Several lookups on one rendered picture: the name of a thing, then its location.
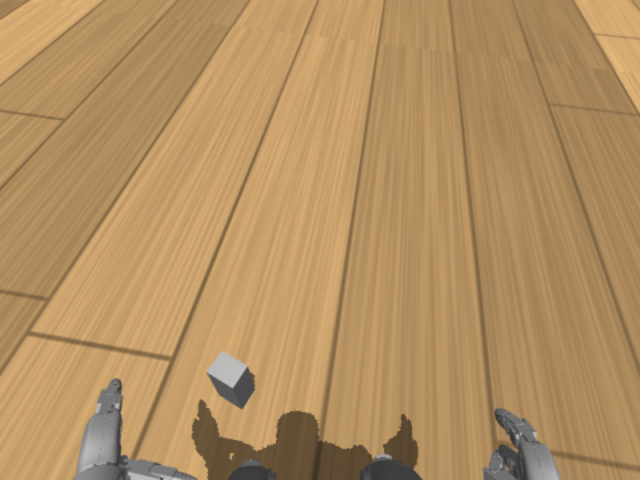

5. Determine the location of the right robot hand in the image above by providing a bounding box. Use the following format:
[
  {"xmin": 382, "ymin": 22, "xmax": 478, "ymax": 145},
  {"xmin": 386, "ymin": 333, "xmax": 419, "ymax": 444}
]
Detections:
[{"xmin": 483, "ymin": 408, "xmax": 561, "ymax": 480}]

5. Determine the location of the carton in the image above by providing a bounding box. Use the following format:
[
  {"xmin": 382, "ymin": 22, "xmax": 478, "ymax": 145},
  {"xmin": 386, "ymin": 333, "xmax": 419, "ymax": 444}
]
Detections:
[{"xmin": 207, "ymin": 351, "xmax": 255, "ymax": 409}]

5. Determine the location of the left robot hand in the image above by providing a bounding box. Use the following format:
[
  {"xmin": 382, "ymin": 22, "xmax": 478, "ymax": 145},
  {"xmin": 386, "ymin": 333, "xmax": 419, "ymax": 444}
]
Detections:
[{"xmin": 76, "ymin": 378, "xmax": 198, "ymax": 480}]

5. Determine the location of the left robot arm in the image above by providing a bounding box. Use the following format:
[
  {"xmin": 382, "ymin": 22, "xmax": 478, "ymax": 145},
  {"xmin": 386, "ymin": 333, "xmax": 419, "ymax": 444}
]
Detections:
[{"xmin": 73, "ymin": 464, "xmax": 124, "ymax": 480}]

